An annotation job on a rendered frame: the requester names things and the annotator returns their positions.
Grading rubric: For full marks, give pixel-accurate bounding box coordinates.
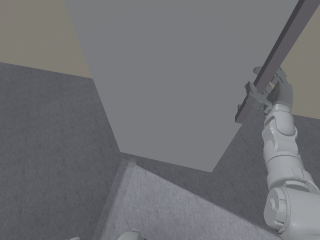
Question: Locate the fridge door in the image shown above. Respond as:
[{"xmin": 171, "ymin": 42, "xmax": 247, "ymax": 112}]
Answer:
[{"xmin": 63, "ymin": 0, "xmax": 299, "ymax": 173}]

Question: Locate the right robot forearm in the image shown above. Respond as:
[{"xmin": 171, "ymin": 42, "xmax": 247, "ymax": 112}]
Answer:
[{"xmin": 262, "ymin": 111, "xmax": 320, "ymax": 195}]

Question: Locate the handle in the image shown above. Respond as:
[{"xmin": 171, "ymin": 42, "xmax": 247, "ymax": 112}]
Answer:
[{"xmin": 235, "ymin": 0, "xmax": 320, "ymax": 124}]

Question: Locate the robot left shin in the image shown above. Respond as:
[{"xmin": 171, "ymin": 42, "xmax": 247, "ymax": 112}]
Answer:
[{"xmin": 131, "ymin": 229, "xmax": 142, "ymax": 236}]

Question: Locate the robot right upper arm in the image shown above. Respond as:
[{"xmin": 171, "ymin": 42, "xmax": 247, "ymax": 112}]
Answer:
[{"xmin": 263, "ymin": 186, "xmax": 320, "ymax": 240}]

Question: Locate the robot right hand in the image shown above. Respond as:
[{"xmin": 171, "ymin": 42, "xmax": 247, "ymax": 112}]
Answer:
[{"xmin": 244, "ymin": 66, "xmax": 294, "ymax": 118}]

